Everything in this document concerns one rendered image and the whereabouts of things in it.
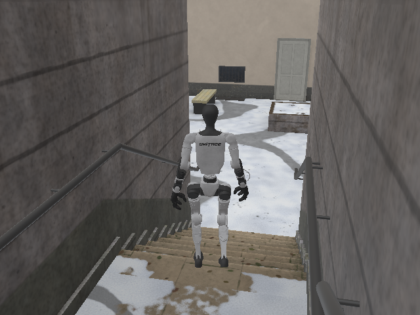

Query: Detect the stairs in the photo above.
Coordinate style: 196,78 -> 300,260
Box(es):
132,227 -> 304,272

